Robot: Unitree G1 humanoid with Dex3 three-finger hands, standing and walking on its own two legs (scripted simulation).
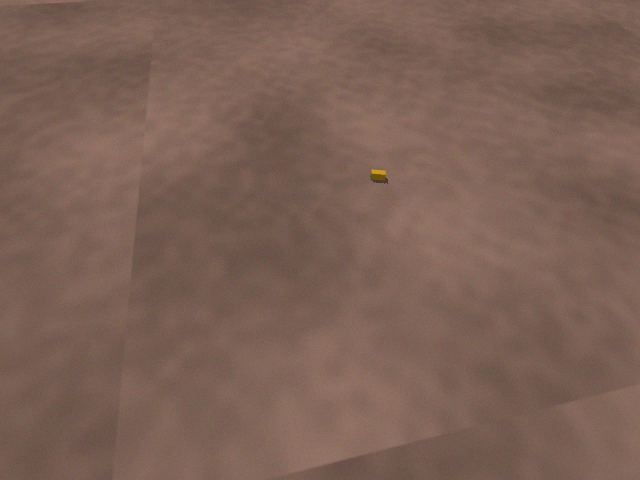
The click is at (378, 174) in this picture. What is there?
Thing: small brick
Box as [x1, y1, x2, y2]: [371, 169, 385, 180]
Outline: 371,170 371,178 383,180 384,179 384,170
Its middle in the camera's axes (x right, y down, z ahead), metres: +0.29 -0.30 +1.90
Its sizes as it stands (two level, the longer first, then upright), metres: 0.068 0.032 0.036
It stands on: the floor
